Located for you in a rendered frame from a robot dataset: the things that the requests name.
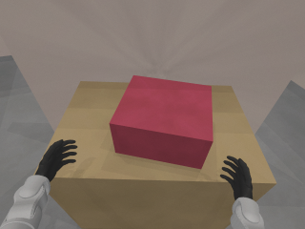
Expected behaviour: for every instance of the robot left forearm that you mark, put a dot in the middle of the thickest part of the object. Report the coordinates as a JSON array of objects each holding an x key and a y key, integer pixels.
[{"x": 29, "y": 201}]

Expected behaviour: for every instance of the carton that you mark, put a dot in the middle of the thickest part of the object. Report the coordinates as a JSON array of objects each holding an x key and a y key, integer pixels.
[{"x": 164, "y": 120}]

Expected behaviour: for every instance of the robot right forearm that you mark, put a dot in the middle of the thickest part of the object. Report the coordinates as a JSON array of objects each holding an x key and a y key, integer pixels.
[{"x": 246, "y": 215}]

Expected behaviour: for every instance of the right robot hand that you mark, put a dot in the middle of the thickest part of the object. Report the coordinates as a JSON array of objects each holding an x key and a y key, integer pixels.
[{"x": 242, "y": 181}]

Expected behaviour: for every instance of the pedestal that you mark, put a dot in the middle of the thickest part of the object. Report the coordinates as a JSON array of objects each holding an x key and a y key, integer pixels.
[{"x": 103, "y": 189}]

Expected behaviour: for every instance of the left robot hand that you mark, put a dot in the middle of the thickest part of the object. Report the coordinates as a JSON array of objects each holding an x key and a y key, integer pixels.
[{"x": 52, "y": 159}]

